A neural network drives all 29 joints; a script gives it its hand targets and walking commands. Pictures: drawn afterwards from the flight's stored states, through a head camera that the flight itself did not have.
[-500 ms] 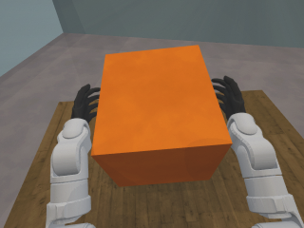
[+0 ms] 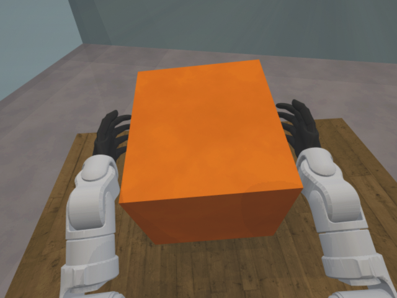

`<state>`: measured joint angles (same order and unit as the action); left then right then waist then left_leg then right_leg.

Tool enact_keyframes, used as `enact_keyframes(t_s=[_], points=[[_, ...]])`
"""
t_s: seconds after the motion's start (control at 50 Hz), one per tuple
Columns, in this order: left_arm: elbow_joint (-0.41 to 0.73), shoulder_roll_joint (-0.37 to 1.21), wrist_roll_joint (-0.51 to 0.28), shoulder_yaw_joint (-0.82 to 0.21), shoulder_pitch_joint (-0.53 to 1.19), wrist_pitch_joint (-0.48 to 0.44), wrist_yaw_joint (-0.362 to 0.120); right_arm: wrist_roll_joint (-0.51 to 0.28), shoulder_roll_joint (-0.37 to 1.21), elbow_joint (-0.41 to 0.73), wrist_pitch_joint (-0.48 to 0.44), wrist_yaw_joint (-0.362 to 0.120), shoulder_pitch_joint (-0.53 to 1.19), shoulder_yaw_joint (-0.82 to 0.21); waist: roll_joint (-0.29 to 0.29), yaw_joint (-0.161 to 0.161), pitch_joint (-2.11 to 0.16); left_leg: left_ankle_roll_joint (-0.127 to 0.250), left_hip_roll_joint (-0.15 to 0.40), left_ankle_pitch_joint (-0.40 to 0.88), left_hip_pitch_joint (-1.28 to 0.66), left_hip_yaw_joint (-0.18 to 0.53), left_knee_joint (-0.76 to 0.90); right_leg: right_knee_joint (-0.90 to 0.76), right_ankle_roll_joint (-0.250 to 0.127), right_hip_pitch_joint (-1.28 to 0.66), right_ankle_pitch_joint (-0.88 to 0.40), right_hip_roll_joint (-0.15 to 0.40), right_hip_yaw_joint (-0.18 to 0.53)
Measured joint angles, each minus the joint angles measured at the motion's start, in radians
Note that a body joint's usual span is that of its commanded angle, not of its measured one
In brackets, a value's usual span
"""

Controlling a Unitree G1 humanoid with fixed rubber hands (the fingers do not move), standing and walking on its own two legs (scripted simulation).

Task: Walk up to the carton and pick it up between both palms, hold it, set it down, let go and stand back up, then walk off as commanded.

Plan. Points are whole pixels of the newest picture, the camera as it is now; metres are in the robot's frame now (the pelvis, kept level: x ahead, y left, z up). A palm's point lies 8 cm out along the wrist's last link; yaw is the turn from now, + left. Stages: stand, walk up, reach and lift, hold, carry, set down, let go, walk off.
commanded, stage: hold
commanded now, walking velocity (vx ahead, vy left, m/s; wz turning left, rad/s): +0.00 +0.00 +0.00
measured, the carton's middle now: (206, 154) +0.41 +0.00 +0.10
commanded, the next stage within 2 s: none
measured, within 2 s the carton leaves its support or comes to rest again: neither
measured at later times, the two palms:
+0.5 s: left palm (106, 154) +0.35 +0.18 +0.17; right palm (305, 144) +0.35 -0.17 +0.18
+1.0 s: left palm (105, 154) +0.35 +0.18 +0.17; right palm (305, 144) +0.35 -0.17 +0.18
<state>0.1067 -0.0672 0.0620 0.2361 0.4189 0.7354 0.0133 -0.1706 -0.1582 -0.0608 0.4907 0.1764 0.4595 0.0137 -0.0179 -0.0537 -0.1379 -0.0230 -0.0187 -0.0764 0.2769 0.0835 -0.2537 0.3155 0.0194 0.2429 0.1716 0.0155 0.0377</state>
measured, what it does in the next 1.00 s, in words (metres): stands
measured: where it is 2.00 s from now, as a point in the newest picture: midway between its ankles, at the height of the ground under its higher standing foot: outside the picture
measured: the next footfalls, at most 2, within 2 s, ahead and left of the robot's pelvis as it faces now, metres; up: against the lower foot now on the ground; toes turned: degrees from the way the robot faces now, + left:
none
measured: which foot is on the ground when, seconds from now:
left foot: down 0.00-1.00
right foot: down 0.00-1.00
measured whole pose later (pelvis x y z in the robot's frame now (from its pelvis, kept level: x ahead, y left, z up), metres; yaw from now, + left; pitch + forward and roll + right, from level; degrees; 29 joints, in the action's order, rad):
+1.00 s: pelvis +0.00 +0.00 +0.00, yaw +0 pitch +6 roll +0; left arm 0.11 -0.07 0.06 0.24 0.42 0.73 0.01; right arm -0.17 -0.16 -0.06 0.49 0.18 0.46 0.01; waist -0.02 -0.05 -0.14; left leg -0.02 -0.02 -0.08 0.28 0.08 -0.26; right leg 0.32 0.02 0.24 0.17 0.02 0.04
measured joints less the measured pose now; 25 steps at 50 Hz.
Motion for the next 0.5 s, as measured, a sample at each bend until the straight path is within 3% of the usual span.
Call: enact_keyframes(t_s=[0.5], points=[[0.000, 0.000, 0.000, 0.000, 0.000, 0.000, 0.000, 0.000, 0.000, 0.000, 0.003, 0.001, 0.000, 0.000, 0.000, 0.000, 0.000, 0.000, 0.000, 0.000, 0.000, 0.000, -0.001, 0.000, 0.000, 0.000, -0.001, 0.000, 0.000]])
